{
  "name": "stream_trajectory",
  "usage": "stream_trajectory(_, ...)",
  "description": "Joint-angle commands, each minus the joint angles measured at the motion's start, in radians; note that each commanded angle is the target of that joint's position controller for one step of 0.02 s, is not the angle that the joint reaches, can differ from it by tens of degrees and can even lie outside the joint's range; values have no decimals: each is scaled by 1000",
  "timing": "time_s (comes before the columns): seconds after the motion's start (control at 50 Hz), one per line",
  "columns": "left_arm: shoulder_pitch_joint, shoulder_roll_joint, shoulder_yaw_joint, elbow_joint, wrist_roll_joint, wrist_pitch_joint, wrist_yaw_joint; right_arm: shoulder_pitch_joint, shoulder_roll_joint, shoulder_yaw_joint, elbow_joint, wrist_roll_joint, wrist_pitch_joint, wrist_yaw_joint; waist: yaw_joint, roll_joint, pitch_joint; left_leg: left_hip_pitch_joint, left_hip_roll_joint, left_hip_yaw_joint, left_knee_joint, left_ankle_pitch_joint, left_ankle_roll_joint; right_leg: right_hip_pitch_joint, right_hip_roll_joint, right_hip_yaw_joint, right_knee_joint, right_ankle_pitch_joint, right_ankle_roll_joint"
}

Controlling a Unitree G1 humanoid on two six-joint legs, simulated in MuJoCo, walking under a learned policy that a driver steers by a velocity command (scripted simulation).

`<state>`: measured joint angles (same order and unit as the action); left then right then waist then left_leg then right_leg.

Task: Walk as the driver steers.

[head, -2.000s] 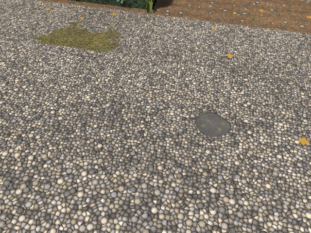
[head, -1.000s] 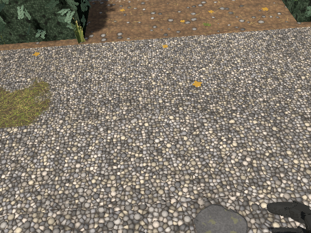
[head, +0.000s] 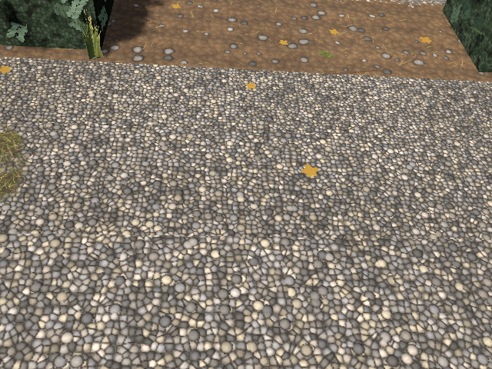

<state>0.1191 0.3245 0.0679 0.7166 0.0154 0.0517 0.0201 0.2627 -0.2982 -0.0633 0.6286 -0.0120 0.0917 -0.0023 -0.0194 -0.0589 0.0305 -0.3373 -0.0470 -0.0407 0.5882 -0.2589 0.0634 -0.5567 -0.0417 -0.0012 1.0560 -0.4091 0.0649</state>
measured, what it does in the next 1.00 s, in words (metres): goes down, turning right: right foot, then left foot 0.18 m lower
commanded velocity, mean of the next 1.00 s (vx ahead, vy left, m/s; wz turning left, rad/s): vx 0.77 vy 0.00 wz -0.33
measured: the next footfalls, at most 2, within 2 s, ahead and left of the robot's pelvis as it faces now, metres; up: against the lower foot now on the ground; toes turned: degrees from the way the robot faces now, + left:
right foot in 0.66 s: +0.24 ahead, -0.22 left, +0.00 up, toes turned -25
left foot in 0.98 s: +0.56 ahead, -0.29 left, -0.18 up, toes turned -23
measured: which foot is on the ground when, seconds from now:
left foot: down 0.00-0.66, up 0.68-0.96, down 0.98-1.00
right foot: up 0.00-0.64, down 0.66-0.96, up 0.98-1.00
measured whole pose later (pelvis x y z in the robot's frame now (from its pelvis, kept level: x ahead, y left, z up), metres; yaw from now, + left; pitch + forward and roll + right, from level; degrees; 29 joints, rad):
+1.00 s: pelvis +0.47 -0.28 -0.15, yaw -23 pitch -2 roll -3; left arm 0.36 0.25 0.05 0.95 0.03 -0.10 0.04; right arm 0.30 -0.29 -0.04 0.90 -0.01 -0.07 0.05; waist -0.07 0.08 0.05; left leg -0.28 -0.04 0.12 0.45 0.25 0.17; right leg -0.25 0.12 -0.18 1.62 -0.53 -0.13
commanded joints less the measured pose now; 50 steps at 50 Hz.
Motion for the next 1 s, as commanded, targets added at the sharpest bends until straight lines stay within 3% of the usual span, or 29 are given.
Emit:
stream_trajectory(0.02,59,79,13,-16,9,1,-8,-35,-91,-12,-78,14,-26,-1,20,170,-148,201,213,-247,-330,198,109,-45,-5,19,71,104,2)
stream_trajectory(0.04,83,65,7,-2,7,7,-22,-9,-78,-4,-59,12,-35,5,19,162,-154,228,206,-241,-378,15,94,-35,-6,13,41,130,-3)
stream_trajectory(0.1,56,96,21,11,-10,13,-54,35,-130,-13,-25,-4,-55,14,-18,186,-50,279,241,-256,-466,-246,60,-122,31,61,-30,186,-28)
stream_trajectory(0.16,62,99,33,23,-11,2,-66,27,-150,-16,-2,-9,-82,-1,-19,179,12,323,291,-206,-469,-230,36,-223,83,162,-27,238,-45)
stream_trajectory(0.26,75,87,33,31,6,-11,-73,1,-119,-4,29,-8,-124,-12,-5,132,14,351,335,-142,-468,-181,59,-283,41,157,-2,284,-40)
stream_trajectory(0.34,92,71,30,25,3,-8,-87,8,-122,-10,66,-18,-143,-12,2,126,29,347,329,-49,-457,-95,94,-290,4,127,59,310,-47)
stream_trajectory(0.46,-28,67,27,-53,10,-3,-104,55,-127,-22,137,-28,-167,-12,-32,134,85,416,350,91,-421,61,91,-308,-70,41,-57,287,-95)
stream_trajectory(0.48,-14,80,34,-53,26,-3,-101,102,-146,-30,167,-39,-184,-14,-26,141,66,489,392,76,-382,195,110,-349,-92,40,69,315,-130)
stream_trajectory(0.56,-11,87,46,-58,18,-13,-97,106,-159,-33,197,-34,-201,-11,-4,140,51,552,362,217,-207,588,55,-304,-72,-72,85,251,-205)
stream_trajectory(0.58,38,86,47,-50,13,-8,-92,60,-171,-33,193,-29,-199,-11,38,161,29,484,341,272,-140,792,31,-160,-39,-127,69,217,-224)
stream_trajectory(0.62,343,106,62,17,3,2,-62,-104,-220,-40,163,-4,-188,-7,258,159,-104,112,331,345,228,1201,-7,476,72,-235,26,133,-270)
stream_trajectory(0.64,592,122,82,86,28,6,-36,-263,-241,-45,140,15,-200,9,419,161,-166,-155,369,282,537,1015,-71,833,4,-55,-56,287,-312)
stream_trajectory(0.66,713,160,102,137,3,-11,-13,-454,-202,-44,109,29,-188,34,553,-70,-126,-411,181,239,1066,340,-89,976,4,-32,-222,404,-372)
stream_trajectory(0.68,573,220,65,157,-22,-25,-28,-316,-41,11,41,-23,-191,43,275,-315,93,-663,17,153,1181,-250,-47,716,16,268,-396,564,-381)
stream_trajectory(0.7,532,231,56,120,-41,-53,-29,-248,-41,23,12,-61,-192,29,172,-198,66,-584,47,52,997,-245,-49,516,-111,581,-606,411,-364)
stream_trajectory(0.72,495,218,57,130,-12,-67,-20,-136,-71,14,87,-56,-181,27,101,22,114,-538,101,38,933,-233,-54,418,-180,595,-618,202,-369)
stream_trajectory(0.74,403,197,47,109,17,-81,-8,-65,-92,6,134,-63,-166,26,41,123,130,-529,137,16,863,-236,-51,345,-159,528,-516,113,-343)
stream_trajectory(0.76,206,189,37,62,45,-104,16,-148,-89,14,120,-89,-156,43,19,83,135,-504,101,90,845,-193,-69,212,-90,427,-591,-97,-284)
stream_trajectory(0.78,150,184,35,67,35,-146,24,-215,-91,12,88,-59,-161,48,-9,47,161,-371,90,61,587,58,-49,17,-34,361,-591,-230,-214)
stream_trajectory(0.8,79,128,26,99,28,-178,23,-184,-47,31,99,-38,-156,66,-73,28,177,-138,37,147,403,331,-66,-201,35,232,-559,-337,-192)
stream_trajectory(0.82,82,95,21,118,19,-202,26,-100,-50,27,153,-22,-154,83,-88,64,141,39,8,163,336,540,-81,-253,48,130,-528,-304,-185)
stream_trajectory(0.86,96,87,17,142,-3,-231,32,37,-57,25,232,6,-153,81,-122,30,28,238,9,147,261,739,-65,-177,42,69,-435,-185,-169)
stream_trajectory(0.88,116,60,11,158,-11,-234,29,66,-74,21,257,11,-155,74,-115,9,21,258,3,170,209,754,-50,-92,43,26,-374,-78,-151)
stream_trajectory(0.9,161,49,7,180,-12,-224,28,74,-89,21,275,-4,-158,63,-94,5,37,233,-4,199,115,696,-28,33,45,-24,-276,92,-138)
stream_trajectory(0.92,161,47,9,188,1,-211,32,157,-112,10,307,-16,-155,54,-108,-2,22,244,-2,202,20,632,15,149,43,-63,-101,350,-131)
stream_trajectory(0.94,100,35,10,185,8,-191,39,357,-114,-4,363,-13,-145,45,-204,-4,-35,319,59,136,-99,665,110,196,53,-102,264,586,-130)
stream_trajectory(0.96,-35,28,8,145,2,-177,36,555,-70,-5,414,7,-134,46,-350,77,-74,456,135,44,-291,791,190,110,98,-164,669,438,-132)
stream_trajectory(0.98,-148,-25,-9,99,12,-161,20,618,-53,-5,449,22,-119,47,-383,190,-24,582,158,9,-390,762,198,-91,168,-193,919,-87,-156)
stream_trajectory(1.0,-165,-130,-44,30,38,-164,-4,574,-44,6,453,-13,-124,46,-251,244,14,616,122,27,-96,806,136,-299,160,-119,1029,-251,-192)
